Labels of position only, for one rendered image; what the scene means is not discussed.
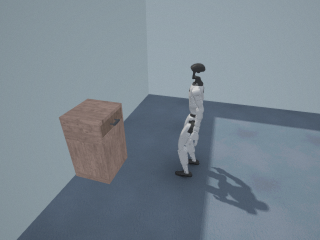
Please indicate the robot left upper arm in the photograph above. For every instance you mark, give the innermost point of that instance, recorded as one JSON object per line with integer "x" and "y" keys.
{"x": 196, "y": 93}

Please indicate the robot left forearm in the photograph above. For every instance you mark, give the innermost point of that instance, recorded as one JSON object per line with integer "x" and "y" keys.
{"x": 198, "y": 119}

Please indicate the left robot shin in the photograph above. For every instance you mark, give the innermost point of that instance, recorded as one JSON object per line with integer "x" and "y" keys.
{"x": 183, "y": 156}

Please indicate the handle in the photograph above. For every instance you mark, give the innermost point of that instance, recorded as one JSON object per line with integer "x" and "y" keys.
{"x": 117, "y": 120}

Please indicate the robot right thigh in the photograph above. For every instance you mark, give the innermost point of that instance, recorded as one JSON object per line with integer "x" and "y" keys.
{"x": 186, "y": 122}

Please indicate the cabinet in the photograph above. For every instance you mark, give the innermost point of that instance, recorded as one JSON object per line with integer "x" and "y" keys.
{"x": 94, "y": 157}

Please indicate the drawer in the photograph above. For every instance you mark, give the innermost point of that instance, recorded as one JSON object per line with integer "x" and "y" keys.
{"x": 106, "y": 126}

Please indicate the left robot hand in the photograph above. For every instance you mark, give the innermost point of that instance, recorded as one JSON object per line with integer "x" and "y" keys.
{"x": 194, "y": 137}

